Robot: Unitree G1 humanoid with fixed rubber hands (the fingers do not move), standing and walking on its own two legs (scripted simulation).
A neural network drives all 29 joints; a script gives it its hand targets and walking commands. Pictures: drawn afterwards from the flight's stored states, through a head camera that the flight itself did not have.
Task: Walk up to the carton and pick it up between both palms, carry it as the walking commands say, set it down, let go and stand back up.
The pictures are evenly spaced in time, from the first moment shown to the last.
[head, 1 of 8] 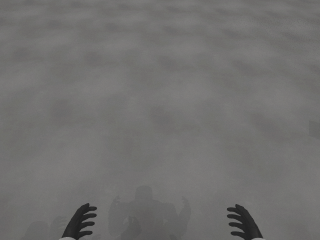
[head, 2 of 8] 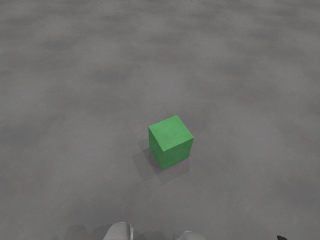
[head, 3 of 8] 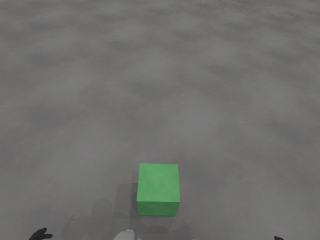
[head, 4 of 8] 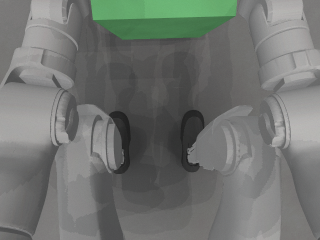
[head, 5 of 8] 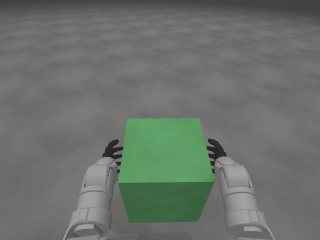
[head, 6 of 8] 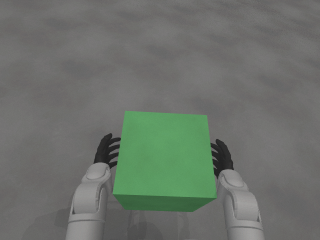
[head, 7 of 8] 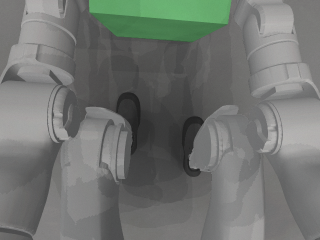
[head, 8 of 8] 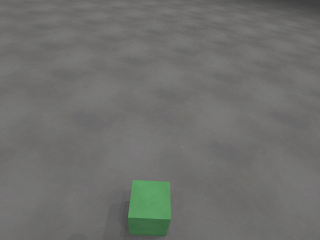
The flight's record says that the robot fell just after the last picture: no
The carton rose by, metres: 0.71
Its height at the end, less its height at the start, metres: +0.00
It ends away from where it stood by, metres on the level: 3.78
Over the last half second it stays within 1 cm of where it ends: yes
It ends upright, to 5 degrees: yes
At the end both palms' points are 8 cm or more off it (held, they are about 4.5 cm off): yes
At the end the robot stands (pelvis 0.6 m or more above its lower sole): yes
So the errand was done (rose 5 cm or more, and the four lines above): yes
